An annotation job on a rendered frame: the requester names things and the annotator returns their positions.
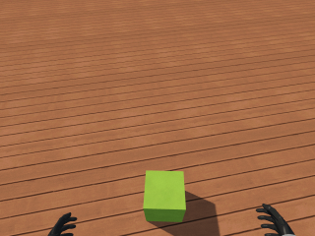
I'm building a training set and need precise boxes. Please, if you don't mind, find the right robot hand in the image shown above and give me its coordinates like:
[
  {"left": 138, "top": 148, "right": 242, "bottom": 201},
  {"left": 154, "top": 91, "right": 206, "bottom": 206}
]
[{"left": 256, "top": 204, "right": 295, "bottom": 236}]

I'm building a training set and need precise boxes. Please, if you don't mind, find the left robot hand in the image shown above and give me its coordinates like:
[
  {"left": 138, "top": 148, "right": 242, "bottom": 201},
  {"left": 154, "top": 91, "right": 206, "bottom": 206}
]
[{"left": 47, "top": 212, "right": 78, "bottom": 236}]

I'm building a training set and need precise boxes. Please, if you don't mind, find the carton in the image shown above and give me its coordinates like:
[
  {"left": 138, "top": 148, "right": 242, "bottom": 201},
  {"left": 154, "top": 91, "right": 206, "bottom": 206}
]
[{"left": 143, "top": 170, "right": 186, "bottom": 222}]

